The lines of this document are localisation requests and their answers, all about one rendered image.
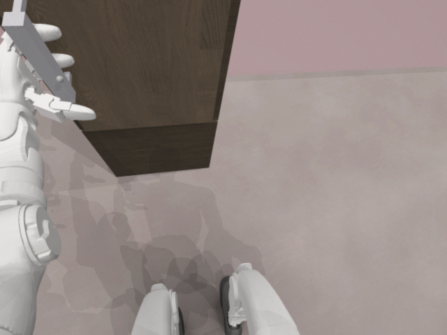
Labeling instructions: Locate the cupboard door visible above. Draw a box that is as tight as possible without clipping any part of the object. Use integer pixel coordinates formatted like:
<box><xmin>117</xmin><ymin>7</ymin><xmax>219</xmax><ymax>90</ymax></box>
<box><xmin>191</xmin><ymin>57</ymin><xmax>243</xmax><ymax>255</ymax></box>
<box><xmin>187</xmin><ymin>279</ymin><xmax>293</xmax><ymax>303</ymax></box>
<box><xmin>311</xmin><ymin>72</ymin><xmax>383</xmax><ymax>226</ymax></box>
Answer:
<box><xmin>0</xmin><ymin>0</ymin><xmax>231</xmax><ymax>132</ymax></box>

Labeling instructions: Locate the robot left upper arm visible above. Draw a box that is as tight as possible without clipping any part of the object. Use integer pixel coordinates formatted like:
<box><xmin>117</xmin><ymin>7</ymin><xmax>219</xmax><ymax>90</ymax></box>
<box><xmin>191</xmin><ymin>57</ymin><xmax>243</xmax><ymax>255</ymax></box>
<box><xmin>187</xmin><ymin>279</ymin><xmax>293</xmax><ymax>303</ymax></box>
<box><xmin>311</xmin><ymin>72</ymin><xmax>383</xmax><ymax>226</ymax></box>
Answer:
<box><xmin>0</xmin><ymin>204</ymin><xmax>61</xmax><ymax>335</ymax></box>

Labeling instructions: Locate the robot right shin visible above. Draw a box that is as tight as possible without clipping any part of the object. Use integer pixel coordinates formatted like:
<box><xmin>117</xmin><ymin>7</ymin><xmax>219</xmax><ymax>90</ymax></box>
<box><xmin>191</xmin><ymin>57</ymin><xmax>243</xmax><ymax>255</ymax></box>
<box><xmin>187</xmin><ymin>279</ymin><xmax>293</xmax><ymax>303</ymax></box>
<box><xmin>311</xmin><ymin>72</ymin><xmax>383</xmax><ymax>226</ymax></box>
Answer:
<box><xmin>228</xmin><ymin>263</ymin><xmax>252</xmax><ymax>325</ymax></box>

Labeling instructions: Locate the right robot foot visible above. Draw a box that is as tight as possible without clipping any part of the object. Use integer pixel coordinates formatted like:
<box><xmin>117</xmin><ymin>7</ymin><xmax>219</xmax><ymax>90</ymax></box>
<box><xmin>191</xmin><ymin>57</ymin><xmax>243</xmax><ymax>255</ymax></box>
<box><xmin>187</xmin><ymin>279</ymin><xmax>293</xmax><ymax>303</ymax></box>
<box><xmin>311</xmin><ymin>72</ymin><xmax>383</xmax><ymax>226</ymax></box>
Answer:
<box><xmin>220</xmin><ymin>276</ymin><xmax>242</xmax><ymax>335</ymax></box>

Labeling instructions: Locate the handle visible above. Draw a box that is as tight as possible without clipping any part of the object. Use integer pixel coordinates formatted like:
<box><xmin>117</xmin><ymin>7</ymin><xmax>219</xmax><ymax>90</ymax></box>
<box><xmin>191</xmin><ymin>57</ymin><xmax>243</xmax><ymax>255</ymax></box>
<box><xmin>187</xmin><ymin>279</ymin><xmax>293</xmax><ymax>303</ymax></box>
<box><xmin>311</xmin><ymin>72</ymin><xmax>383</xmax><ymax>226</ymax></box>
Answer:
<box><xmin>1</xmin><ymin>0</ymin><xmax>76</xmax><ymax>103</ymax></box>

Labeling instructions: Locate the robot left forearm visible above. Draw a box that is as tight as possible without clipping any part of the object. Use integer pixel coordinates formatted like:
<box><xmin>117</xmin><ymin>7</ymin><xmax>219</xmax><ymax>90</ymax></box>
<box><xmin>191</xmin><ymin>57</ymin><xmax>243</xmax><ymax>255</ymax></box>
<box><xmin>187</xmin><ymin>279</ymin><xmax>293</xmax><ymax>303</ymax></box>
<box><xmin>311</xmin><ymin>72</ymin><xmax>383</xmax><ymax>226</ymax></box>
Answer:
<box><xmin>0</xmin><ymin>102</ymin><xmax>47</xmax><ymax>211</ymax></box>

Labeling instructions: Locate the left robot hand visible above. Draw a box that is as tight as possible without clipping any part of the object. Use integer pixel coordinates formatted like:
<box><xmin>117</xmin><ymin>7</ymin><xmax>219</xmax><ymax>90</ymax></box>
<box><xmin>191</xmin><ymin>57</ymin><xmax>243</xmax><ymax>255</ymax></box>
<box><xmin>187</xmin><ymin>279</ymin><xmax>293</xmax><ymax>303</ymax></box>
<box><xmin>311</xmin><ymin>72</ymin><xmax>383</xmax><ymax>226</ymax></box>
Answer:
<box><xmin>0</xmin><ymin>23</ymin><xmax>96</xmax><ymax>123</ymax></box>

